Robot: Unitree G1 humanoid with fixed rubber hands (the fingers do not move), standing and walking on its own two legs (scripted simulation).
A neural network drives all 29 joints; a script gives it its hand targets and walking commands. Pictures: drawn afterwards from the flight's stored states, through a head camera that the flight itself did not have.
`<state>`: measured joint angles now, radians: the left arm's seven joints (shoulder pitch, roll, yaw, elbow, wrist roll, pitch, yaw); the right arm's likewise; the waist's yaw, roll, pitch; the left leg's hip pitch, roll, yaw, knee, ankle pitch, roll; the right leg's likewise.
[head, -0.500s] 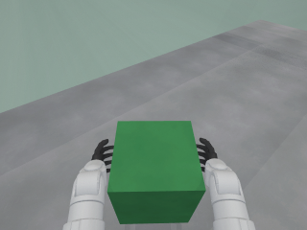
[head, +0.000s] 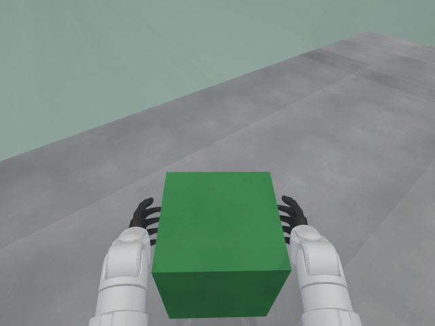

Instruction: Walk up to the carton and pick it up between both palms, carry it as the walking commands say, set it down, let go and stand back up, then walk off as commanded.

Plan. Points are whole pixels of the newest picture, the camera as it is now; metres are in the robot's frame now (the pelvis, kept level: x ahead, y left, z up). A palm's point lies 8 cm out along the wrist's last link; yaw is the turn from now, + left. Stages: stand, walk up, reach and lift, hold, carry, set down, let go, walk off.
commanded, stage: hold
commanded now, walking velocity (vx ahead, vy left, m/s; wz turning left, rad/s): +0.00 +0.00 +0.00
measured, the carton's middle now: (218, 247) +0.29 +0.00 -0.03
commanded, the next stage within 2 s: carry in 0.16 s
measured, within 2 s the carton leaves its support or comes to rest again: neither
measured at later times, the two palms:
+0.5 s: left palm (162, 231) +0.28 +0.11 +0.05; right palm (326, 238) +0.26 -0.19 +0.06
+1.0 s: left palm (162, 274) +0.20 +0.10 +0.06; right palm (344, 257) +0.21 -0.20 +0.07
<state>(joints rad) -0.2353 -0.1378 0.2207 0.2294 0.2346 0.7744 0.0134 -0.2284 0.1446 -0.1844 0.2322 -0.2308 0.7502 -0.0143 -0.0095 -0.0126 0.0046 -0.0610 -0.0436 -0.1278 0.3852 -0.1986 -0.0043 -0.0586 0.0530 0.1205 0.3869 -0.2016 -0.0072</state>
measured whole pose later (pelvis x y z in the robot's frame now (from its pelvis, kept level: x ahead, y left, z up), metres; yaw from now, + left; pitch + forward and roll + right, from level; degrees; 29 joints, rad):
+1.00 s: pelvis -0.05 -0.07 -0.01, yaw +1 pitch +4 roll +0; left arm -0.14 -0.12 0.15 -0.28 0.08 1.22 0.11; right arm -0.15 0.13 -0.07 -0.23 -0.08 1.18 -0.11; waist 0.01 -0.03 -0.15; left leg -0.34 0.07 0.15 0.57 -0.30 0.01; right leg -0.54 0.03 -0.08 0.83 -0.34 -0.01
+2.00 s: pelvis -0.17 -0.36 -0.01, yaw +0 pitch +5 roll +1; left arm -0.17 -0.14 0.10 -0.27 0.10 1.19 0.11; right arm -0.11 0.13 -0.12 -0.33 -0.08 1.18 -0.10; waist -0.02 0.01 -0.09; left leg -0.56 0.12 0.07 0.98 -0.55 -0.07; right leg -0.41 -0.04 -0.12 0.55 -0.23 -0.04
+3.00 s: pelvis -0.31 -0.64 -0.01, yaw -1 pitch +4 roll -2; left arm -0.16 -0.12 0.14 -0.35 0.08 1.21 0.10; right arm -0.15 0.13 -0.07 -0.33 -0.09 1.18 -0.11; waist 0.02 -0.02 -0.07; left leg -0.37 0.17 0.11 0.54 -0.24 -0.06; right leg -0.48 -0.04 -0.03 0.74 -0.38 0.04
